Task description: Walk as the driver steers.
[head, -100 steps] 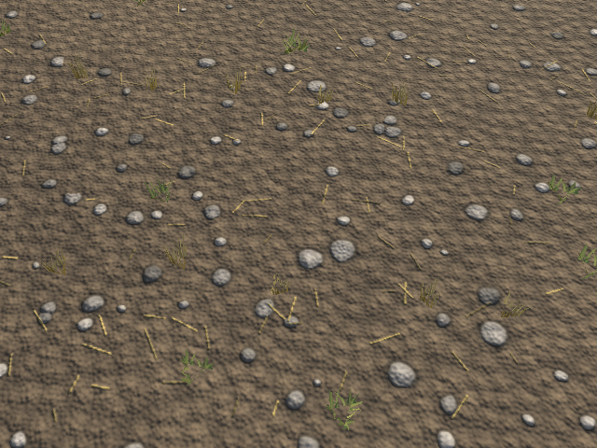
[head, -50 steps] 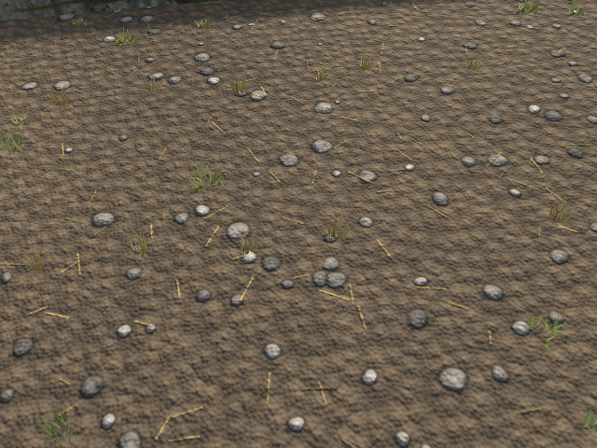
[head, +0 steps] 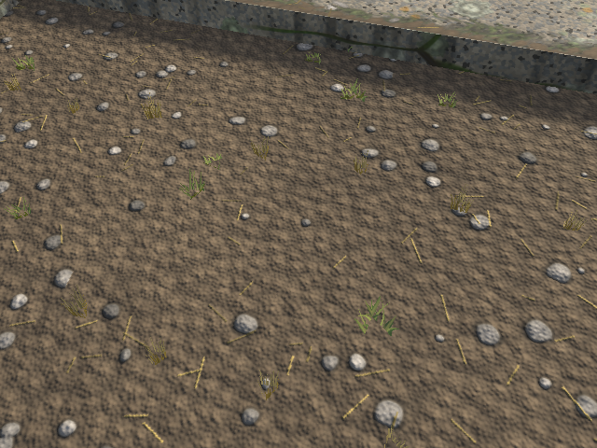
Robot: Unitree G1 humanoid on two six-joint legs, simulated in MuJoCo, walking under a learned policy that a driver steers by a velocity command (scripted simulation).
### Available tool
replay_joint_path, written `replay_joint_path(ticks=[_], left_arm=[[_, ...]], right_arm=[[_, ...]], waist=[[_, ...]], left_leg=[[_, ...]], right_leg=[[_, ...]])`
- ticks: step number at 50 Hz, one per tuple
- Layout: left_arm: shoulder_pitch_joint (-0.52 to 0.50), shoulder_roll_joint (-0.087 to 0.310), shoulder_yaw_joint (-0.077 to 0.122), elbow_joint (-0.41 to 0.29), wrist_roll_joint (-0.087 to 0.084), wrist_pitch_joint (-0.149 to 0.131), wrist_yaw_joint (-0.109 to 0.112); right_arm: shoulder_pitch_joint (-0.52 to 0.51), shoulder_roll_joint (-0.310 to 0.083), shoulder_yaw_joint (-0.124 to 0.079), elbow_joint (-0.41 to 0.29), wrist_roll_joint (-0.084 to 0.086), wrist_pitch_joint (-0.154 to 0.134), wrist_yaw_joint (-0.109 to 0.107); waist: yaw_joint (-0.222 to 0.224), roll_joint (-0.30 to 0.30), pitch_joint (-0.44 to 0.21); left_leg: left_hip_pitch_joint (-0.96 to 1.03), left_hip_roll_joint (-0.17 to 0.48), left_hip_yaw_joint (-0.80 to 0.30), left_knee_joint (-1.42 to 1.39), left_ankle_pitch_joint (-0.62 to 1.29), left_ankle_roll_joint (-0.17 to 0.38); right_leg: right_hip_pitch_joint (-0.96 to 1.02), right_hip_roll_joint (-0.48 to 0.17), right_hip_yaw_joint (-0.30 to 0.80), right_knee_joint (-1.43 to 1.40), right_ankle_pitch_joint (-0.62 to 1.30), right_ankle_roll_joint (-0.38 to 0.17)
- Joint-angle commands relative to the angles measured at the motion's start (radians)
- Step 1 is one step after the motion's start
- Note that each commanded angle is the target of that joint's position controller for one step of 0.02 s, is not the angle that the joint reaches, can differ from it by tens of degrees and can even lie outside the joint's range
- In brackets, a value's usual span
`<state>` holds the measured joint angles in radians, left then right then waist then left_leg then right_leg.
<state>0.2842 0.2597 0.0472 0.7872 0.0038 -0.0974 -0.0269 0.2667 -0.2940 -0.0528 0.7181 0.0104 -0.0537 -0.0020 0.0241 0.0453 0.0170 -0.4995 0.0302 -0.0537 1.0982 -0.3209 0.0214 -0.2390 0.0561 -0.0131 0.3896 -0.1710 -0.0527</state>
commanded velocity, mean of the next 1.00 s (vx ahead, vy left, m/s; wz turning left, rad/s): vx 0.50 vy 0.00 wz -0.38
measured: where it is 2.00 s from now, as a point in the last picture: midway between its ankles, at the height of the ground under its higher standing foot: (419, 246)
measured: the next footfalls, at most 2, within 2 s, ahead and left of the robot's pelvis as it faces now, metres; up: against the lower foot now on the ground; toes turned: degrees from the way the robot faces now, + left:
left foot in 0.32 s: +0.34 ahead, +0.14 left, +0.00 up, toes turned -7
right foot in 0.82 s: +0.53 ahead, -0.19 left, +0.00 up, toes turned -26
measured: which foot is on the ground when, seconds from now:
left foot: up 0.00-0.30, down 0.32-0.84, up 0.86-1.00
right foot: down 0.00-0.32, up 0.34-0.80, down 0.82-1.00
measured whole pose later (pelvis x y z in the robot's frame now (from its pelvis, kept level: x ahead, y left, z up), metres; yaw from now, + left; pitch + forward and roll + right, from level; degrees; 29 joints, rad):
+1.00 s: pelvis +0.49 -0.09 +0.00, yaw -27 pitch +1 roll +0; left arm 0.25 0.28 0.06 0.70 0.00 -0.04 -0.03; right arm 0.18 -0.31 -0.06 0.79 0.01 -0.10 0.01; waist 0.01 0.03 0.06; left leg -0.53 0.11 -0.02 1.14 -0.32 -0.01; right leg -0.29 0.08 -0.01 0.45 -0.17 -0.09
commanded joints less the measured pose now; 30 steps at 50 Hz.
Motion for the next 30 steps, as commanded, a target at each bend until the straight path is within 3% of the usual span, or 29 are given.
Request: replay_joint_path(ticks=[1, 5, 10, 13, 14, 15, 16, 17, 18, 19, 21, 23, 25, 30], left_arm=[[-0.001, 0.138, 0.028, -0.044, -0.010, -0.015, 0.008], [0.048, 0.169, 0.036, -0.012, -0.021, 0.000, 0.019], [0.134, 0.180, 0.039, 0.027, -0.032, 0.025, 0.029], [0.133, 0.199, 0.048, 0.033, -0.033, 0.039, 0.039], [0.118, 0.202, 0.050, 0.031, -0.032, 0.043, 0.041], [0.113, 0.184, 0.043, 0.026, -0.027, 0.043, 0.041], [0.088, 0.128, 0.023, -0.006, -0.008, 0.040, 0.038], [0.228, 0.019, -0.009, -0.028, -0.017, 0.025, 0.037], [0.211, 0.103, 0.008, -0.018, -0.043, 0.019, 0.038], [0.115, 0.170, 0.031, -0.035, -0.054, 0.022, 0.039], [0.043, 0.154, 0.036, -0.050, -0.035, 0.034, 0.040], [0.058, 0.113, 0.036, -0.053, -0.035, 0.056, 0.034], [0.038, 0.085, 0.033, -0.070, -0.032, 0.072, 0.032], [-0.074, 0.069, 0.023, -0.115, -0.026, 0.070, 0.009]], right_arm=[[-0.035, -0.051, -0.014, -0.085, -0.006, -0.014, 0.001], [-0.171, -0.021, 0.000, -0.120, -0.012, -0.026, 0.006], [-0.304, -0.029, -0.002, -0.148, 0.003, -0.048, 0.030], [-0.287, -0.068, -0.017, -0.148, 0.006, -0.061, 0.035], [-0.227, -0.087, -0.028, -0.131, 0.004, -0.064, 0.031], [-0.113, -0.125, -0.047, -0.099, -0.003, -0.066, 0.022], [0.055, -0.186, -0.066, -0.080, -0.022, -0.066, 0.010], [0.130, -0.260, -0.082, -0.055, -0.026, -0.049, 0.010], [0.144, -0.179, -0.066, -0.048, -0.017, -0.042, 0.013], [0.085, -0.121, -0.048, -0.048, -0.010, -0.042, 0.011], [-0.029, -0.061, -0.027, -0.042, -0.015, -0.042, 0.014], [-0.081, -0.047, -0.027, -0.028, -0.023, -0.052, 0.015], [-0.090, -0.066, -0.037, -0.009, -0.021, -0.065, 0.013], [-0.073, -0.120, -0.054, 0.030, -0.019, -0.062, 0.002]], waist=[[-0.007, -0.137, -0.014], [0.029, -0.114, 0.010], [0.064, -0.117, 0.029], [0.024, -0.141, 0.021], [-0.017, -0.144, -0.006], [-0.072, -0.130, -0.080], [-0.150, -0.056, -0.228], [-0.102, 0.222, -0.381], [-0.124, 0.204, -0.367], [-0.128, 0.119, -0.209], [-0.076, 0.061, -0.066], [-0.028, 0.088, -0.020], [-0.014, 0.058, 0.002], [-0.037, 0.012, 0.026]], left_leg=[[-0.177, 0.069, -0.015, -0.105, 0.060, -0.022], [-0.146, 0.054, 0.006, -0.365, 0.260, -0.045], [-0.038, -0.002, 0.012, -0.556, 0.370, -0.052], [0.048, -0.012, -0.003, -0.625, 0.295, -0.024], [0.148, -0.019, 0.010, -0.659, 0.283, -0.004], [0.330, -0.011, 0.014, -0.673, 0.279, 0.025], [0.606, 0.146, -0.126, -0.624, 0.275, 0.089], [0.934, 0.392, -0.511, -0.671, 0.153, 0.232], [0.886, 0.396, -0.657, -0.766, -0.073, 0.249], [0.757, 0.354, -0.512, -0.796, -0.106, 0.205], [0.525, 0.272, -0.300, -0.856, 0.058, 0.170], [0.392, 0.234, -0.173, -0.919, 0.156, 0.159], [0.351, 0.240, -0.092, -0.956, 0.243, 0.173], [0.378, 0.222, 0.085, -0.978, 0.354, 0.165]], right_leg=[[0.137, -0.268, 0.282, -0.226, 0.131, -0.182], [0.122, -0.233, 0.204, -0.242, 0.210, -0.164], [0.133, -0.241, 0.216, -0.186, 0.203, -0.144], [0.176, -0.272, 0.274, -0.116, 0.207, -0.117], [0.163, -0.259, 0.266, -0.057, 0.269, -0.100], [0.120, -0.206, 0.234, 0.073, 0.335, -0.073], [-0.039, -0.143, 0.192, 0.343, 0.181, -0.036], [-0.388, -0.010, 0.084, 0.681, -0.350, 0.027], [-0.507, -0.053, 0.149, 0.831, -0.418, 0.033], [-0.554, -0.094, 0.148, 0.871, -0.330, 0.031], [-0.502, -0.153, 0.120, 0.820, -0.199, 0.042], [-0.417, -0.187, 0.118, 0.774, -0.141, 0.050], [-0.420, -0.196, 0.113, 0.738, -0.096, 0.062], [-0.427, -0.193, 0.088, 0.483, 0.138, 0.064]])
Velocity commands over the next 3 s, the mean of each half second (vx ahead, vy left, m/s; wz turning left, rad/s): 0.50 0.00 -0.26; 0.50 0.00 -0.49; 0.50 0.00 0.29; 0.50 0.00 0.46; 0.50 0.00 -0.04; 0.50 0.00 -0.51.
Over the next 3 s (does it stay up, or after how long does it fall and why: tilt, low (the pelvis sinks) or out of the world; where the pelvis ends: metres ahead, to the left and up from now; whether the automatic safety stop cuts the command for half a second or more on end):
stays up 1.57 -0.30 0.00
